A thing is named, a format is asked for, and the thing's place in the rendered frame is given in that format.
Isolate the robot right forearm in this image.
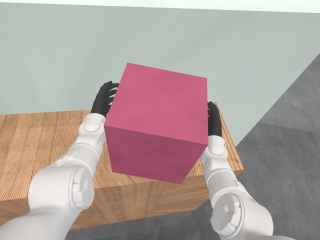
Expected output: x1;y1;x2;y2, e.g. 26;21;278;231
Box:
200;135;259;209

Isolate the pedestal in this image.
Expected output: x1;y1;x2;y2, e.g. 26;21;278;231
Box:
0;102;245;231

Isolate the right robot upper arm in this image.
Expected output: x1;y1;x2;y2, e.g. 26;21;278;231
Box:
210;193;295;240

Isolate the left robot hand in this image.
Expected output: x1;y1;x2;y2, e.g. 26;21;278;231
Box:
90;81;119;118

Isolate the robot left forearm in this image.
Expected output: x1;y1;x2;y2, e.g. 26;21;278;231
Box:
28;113;106;208

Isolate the carton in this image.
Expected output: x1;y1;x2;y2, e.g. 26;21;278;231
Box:
103;63;209;184

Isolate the right robot hand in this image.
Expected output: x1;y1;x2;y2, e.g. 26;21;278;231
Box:
207;101;222;137

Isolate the left robot upper arm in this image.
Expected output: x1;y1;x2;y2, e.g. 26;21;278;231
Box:
0;164;95;240

